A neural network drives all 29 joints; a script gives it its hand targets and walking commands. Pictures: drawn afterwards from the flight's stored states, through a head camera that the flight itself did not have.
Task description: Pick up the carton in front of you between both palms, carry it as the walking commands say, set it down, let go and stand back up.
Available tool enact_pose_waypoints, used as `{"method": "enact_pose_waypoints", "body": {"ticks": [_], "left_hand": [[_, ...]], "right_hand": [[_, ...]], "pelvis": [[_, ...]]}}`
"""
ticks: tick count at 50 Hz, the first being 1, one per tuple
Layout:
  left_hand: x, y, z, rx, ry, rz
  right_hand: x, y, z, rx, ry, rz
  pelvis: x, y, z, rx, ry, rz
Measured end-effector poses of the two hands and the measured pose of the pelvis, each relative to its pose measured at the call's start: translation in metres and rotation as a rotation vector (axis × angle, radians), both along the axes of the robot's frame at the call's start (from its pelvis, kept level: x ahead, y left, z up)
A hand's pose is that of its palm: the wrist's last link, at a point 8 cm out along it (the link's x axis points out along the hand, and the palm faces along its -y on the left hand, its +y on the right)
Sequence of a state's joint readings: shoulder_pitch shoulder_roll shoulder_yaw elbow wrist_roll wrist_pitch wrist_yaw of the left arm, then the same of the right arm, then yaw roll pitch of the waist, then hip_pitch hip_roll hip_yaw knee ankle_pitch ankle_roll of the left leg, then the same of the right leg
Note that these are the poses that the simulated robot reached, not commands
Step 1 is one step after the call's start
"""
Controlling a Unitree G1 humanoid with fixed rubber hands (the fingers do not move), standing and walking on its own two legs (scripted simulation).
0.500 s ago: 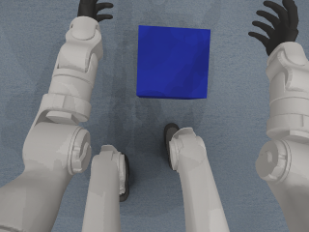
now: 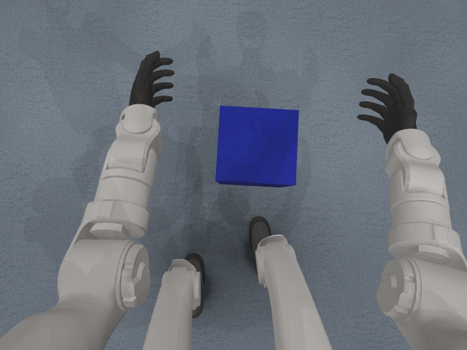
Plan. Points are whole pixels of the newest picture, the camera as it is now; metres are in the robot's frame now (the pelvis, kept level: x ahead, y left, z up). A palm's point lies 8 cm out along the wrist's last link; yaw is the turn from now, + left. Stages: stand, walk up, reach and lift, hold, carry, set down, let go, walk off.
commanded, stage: let go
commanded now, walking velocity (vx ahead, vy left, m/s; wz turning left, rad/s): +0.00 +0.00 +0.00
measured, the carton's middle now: (254, 152) +0.46 -0.13 -0.53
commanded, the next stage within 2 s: stand in 1.20 s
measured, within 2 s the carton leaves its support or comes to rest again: neither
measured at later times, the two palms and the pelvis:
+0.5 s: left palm (59, 226) +0.34 +0.16 +0.01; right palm (449, 246) +0.25 -0.27 +0.02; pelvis +0.06 -0.01 +0.10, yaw -3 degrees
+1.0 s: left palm out of the picture +0.27 +0.26 +0.06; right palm (413, 275) +0.24 -0.20 +0.05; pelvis +0.10 +0.04 +0.12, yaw -4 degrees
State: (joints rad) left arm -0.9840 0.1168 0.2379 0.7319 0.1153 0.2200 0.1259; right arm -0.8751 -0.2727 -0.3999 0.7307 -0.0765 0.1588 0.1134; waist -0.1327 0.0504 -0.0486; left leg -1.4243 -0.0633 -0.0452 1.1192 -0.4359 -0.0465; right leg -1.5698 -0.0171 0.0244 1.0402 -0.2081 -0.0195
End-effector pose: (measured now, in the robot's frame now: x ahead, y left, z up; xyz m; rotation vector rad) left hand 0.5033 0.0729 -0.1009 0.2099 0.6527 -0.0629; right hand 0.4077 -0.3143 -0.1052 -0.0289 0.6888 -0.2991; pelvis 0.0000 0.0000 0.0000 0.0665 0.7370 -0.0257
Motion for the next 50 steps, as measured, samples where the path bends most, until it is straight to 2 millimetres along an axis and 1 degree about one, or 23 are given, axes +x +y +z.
{"method": "enact_pose_waypoints", "body": {"ticks": [5,8,13,16,21,26,29,31,34,41,45,50], "left_hand": [[-0.048,0.016,0.019,0.035,0.033,0.056],[-0.072,0.024,0.034,0.044,0.046,0.072],[-0.098,0.035,0.060,0.045,0.051,0.064],[-0.113,0.043,0.074,0.043,0.055,0.055],[-0.140,0.064,0.093,0.040,0.070,0.047],[-0.171,0.092,0.110,0.037,0.084,0.050],[-0.188,0.110,0.119,0.035,0.089,0.053],[-0.198,0.122,0.125,0.034,0.090,0.056],[-0.210,0.139,0.133,0.035,0.093,0.060],[-0.230,0.173,0.150,0.041,0.105,0.080],[-0.234,0.185,0.155,0.039,0.114,0.084],[-0.232,0.188,0.156,0.030,0.120,0.080]], "right_hand": [[-0.033,0.006,0.020,-0.026,0.066,0.097],[-0.053,0.006,0.037,-0.035,0.091,0.137],[-0.084,0.007,0.065,-0.039,0.107,0.166],[-0.102,0.011,0.080,-0.033,0.106,0.165],[-0.134,0.028,0.103,-0.023,0.108,0.161],[-0.164,0.051,0.125,-0.021,0.115,0.163],[-0.177,0.064,0.137,-0.022,0.121,0.165],[-0.183,0.072,0.143,-0.024,0.125,0.166],[-0.187,0.082,0.149,-0.026,0.127,0.170],[-0.180,0.101,0.154,-0.029,0.126,0.183],[-0.174,0.108,0.154,-0.031,0.125,0.188],[-0.170,0.110,0.155,-0.035,0.131,0.186]], "pelvis": [[0.010,-0.008,0.027,0.001,-0.076,-0.001],[0.016,-0.012,0.041,-0.005,-0.132,-0.005],[0.027,-0.018,0.060,-0.020,-0.225,-0.015],[0.034,-0.018,0.070,-0.032,-0.280,-0.021],[0.046,-0.016,0.085,-0.051,-0.380,-0.025],[0.057,-0.009,0.099,-0.071,-0.489,-0.023],[0.064,-0.002,0.106,-0.082,-0.554,-0.022],[0.069,0.003,0.109,-0.089,-0.593,-0.023],[0.075,0.011,0.114,-0.100,-0.645,-0.025],[0.087,0.030,0.118,-0.118,-0.728,-0.032],[0.092,0.037,0.119,-0.124,-0.754,-0.032],[0.096,0.040,0.119,-0.127,-0.768,-0.030]]}}
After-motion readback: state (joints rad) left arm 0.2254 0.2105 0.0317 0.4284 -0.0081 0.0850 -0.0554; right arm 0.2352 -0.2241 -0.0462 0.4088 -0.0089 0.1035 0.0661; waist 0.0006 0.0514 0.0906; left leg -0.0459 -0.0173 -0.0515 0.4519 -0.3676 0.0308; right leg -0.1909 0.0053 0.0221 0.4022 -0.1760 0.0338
